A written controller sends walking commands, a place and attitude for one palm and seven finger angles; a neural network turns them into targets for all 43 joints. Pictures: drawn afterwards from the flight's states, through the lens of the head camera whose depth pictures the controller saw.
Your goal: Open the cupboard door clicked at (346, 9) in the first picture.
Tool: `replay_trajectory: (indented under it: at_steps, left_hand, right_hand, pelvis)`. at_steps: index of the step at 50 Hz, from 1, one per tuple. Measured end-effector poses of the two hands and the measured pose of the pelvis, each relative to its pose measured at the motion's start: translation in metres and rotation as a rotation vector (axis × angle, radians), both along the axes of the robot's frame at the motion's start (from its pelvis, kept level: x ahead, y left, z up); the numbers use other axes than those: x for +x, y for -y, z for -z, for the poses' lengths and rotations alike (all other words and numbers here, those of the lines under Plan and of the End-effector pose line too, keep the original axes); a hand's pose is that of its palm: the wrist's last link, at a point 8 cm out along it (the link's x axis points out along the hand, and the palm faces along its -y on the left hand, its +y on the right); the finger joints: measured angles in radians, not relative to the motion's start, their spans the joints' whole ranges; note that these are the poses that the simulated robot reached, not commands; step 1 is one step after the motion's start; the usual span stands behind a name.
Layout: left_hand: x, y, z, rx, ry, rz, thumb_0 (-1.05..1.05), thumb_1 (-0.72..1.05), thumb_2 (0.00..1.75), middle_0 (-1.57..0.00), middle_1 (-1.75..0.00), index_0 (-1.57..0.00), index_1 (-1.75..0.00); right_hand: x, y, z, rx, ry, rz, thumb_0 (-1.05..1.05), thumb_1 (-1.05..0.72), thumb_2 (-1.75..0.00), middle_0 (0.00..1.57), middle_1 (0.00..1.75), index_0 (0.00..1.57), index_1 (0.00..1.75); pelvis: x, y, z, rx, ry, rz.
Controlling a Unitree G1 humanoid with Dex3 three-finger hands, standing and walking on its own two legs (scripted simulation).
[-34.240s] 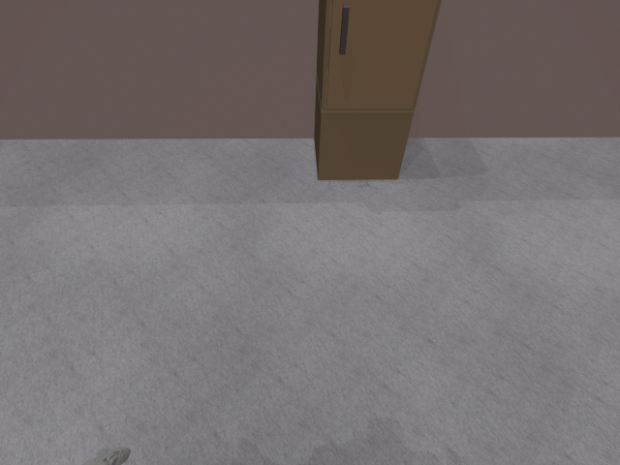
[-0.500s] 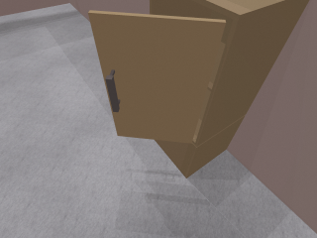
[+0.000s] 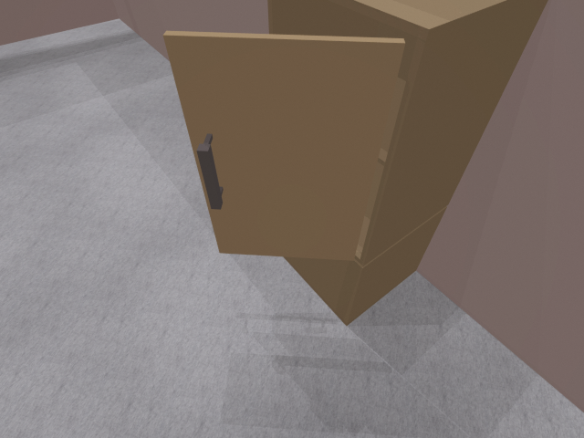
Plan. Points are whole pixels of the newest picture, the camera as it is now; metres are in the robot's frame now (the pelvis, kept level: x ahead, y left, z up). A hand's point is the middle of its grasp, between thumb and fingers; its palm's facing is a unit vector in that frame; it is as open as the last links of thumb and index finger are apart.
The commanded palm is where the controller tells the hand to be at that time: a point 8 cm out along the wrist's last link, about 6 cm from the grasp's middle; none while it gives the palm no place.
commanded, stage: look again from close up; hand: left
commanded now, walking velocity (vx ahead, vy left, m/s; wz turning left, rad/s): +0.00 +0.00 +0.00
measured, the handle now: (212, 172) +0.61 +0.20 -0.02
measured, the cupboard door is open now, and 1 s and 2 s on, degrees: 48 48 48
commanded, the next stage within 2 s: come to a stop and stand still in 0.50 s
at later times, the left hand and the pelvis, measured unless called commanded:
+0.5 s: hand out of the picture +0.04 +0.16 -0.18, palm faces +0.00 -0.98 -0.18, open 7.3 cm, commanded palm none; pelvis +0.03 -0.02 +0.00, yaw +0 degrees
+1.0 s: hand out of the picture +0.03 +0.17 -0.18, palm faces +0.01 -0.98 -0.20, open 7.3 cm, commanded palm none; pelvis +0.00 +0.00 +0.00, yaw +0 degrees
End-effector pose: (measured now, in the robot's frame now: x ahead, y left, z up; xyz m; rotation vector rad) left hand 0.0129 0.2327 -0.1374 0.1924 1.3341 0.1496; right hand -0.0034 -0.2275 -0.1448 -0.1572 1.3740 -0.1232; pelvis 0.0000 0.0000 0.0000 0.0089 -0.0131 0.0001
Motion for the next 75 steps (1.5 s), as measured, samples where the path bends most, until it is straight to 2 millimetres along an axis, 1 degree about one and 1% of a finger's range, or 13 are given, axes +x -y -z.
replay_trajectory:
  at_steps: [3, 6, 15, 24, 32, 36, 40, 44, 49, 56, 64, 69, 75]
  left_hand:
    - [-0.005, 0.005, 0.002, -0.009, -0.025, -0.006, 0.01, 0.91, 0.9, -0.2, -0.3, -0.2, -0.3]
    - [-0.007, 0.012, 0.004, -0.021, -0.042, -0.008, 0.01, 0.91, 0.9, -0.2, -0.3, -0.2, -0.3]
    - [0.003, 0.027, 0.009, -0.046, -0.048, -0.009, 0.01, 0.92, 0.9, -0.2, -0.3, -0.2, -0.3]
    - [0.017, 0.028, 0.01, -0.042, -0.036, -0.013, 0.01, 0.92, 0.9, -0.2, -0.3, -0.2, -0.3]
    - [0.03, 0.027, 0.009, -0.036, -0.027, -0.01, 0.01, 0.91, 0.9, -0.2, -0.3, -0.2, -0.3]
    - [0.031, 0.024, 0.011, -0.018, -0.015, 0.005, 0.01, 0.91, 0.9, -0.2, -0.3, -0.2, -0.3]
    - [0.03, 0.018, 0.012, -0.013, 0.004, -0.002, 0.01, 0.91, 0.9, -0.2, -0.3, -0.2, -0.3]
    - [0.027, 0.014, 0.01, -0.012, 0.036, -0.007, 0.01, 0.92, 0.9, -0.2, -0.3, -0.2, -0.3]
    - [0.017, 0.012, 0.008, -0.019, 0.048, -0.007, 0.01, 0.92, 0.9, -0.2, -0.3, -0.2, -0.3]
    - [-0.01, 0.014, 0.007, -0.034, 0.013, -0.015, 0.01, 0.92, 0.9, -0.2, -0.3, -0.2, -0.3]
    - [-0.043, 0.023, 0.009, -0.054, -0.047, -0.04, 0.01, 0.91, 0.9, -0.2, -0.3, -0.2, -0.3]
    - [-0.057, 0.03, 0.01, -0.066, -0.073, -0.052, 0.01, 0.91, 0.9, -0.2, -0.3, -0.2, -0.3]
    - [-0.065, 0.039, 0.011, -0.077, -0.083, -0.061, 0.01, 0.91, 0.9, -0.2, -0.3, -0.2, -0.3]
  right_hand:
    - [-0.002, 0.001, 0.0, 0.001, -0.017, 0.005, 0.01, -0.91, -0.9, 0.2, 0.3, 0.2, 0.3]
    - [0.001, 0.001, 0.0, 0.001, -0.021, 0.01, 0.01, -0.91, -0.9, 0.2, 0.29, 0.2, 0.3]
    - [0.025, 0.003, -0.001, 0.001, 0.007, 0.009, 0.01, -0.91, -0.9, 0.2, 0.29, 0.2, 0.3]
    - [0.042, 0.011, -0.003, -0.017, 0.016, 0.005, 0.01, -0.92, -0.9, 0.2, 0.29, 0.2, 0.3]
    - [0.049, 0.013, -0.003, -0.02, 0.01, 0.006, 0.01, -0.92, -0.9, 0.2, 0.29, 0.2, 0.3]
    - [0.054, 0.015, -0.001, -0.029, 0.041, 0.016, 0.01, -0.92, -0.9, 0.2, 0.29, 0.2, 0.3]
    - [0.056, 0.012, 0.0, -0.033, 0.084, 0.014, 0.01, -0.92, -0.9, 0.2, 0.29, 0.2, 0.3]
    - [0.051, 0.007, 0.0, -0.029, 0.101, 0.008, 0.01, -0.93, -0.9, 0.2, 0.29, 0.2, 0.3]
    - [0.037, 0.004, -0.002, -0.023, 0.107, 0.005, 0.01, -0.93, -0.9, 0.2, 0.29, 0.2, 0.3]
    - [0.008, -0.001, -0.003, -0.008, 0.063, 0.008, 0.01, -0.92, -0.9, 0.2, 0.29, 0.2, 0.3]
    - [-0.022, -0.006, -0.002, 0.006, -0.005, 0.019, 0.01, -0.91, -0.9, 0.2, 0.29, 0.2, 0.3]
    - [-0.032, -0.007, -0.001, 0.013, -0.028, 0.026, 0.01, -0.91, -0.9, 0.2, 0.29, 0.2, 0.3]
    - [-0.036, -0.009, 0.0, 0.021, -0.036, 0.03, 0.01, -0.91, -0.9, 0.2, 0.29, 0.2, 0.3]
  pelvis:
    - [0.004, 0.002, 0.0, 0.0, 0.002, 0.002]
    - [0.008, 0.004, 0.0, -0.001, 0.003, 0.004]
    - [0.019, 0.011, 0.0, -0.004, 0.004, 0.007]
    - [0.029, 0.015, -0.001, -0.006, 0.001, 0.006]
    - [0.036, 0.017, -0.001, -0.006, -0.002, 0.006]
    - [0.031, 0.015, 0.003, -0.017, -0.009, -0.001]
    - [0.026, 0.011, 0.005, -0.012, 0.007, -0.01]
    - [0.018, 0.007, 0.005, -0.011, 0.028, -0.009]
    - [0.007, 0.005, 0.003, -0.008, 0.039, -0.005]
    - [-0.006, 0.003, 0.0, -0.005, 0.035, -0.005]
    - [-0.013, 0.005, -0.001, -0.003, 0.034, -0.01]
    - [-0.016, 0.006, -0.001, -0.002, 0.033, -0.011]
    - [-0.018, 0.009, -0.001, -0.002, 0.031, -0.012]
